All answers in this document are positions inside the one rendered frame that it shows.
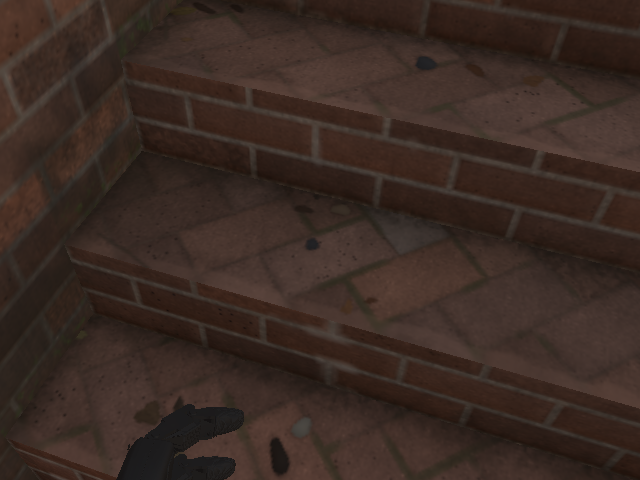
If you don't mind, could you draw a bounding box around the left robot hand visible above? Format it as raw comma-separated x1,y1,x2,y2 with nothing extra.
116,404,244,480

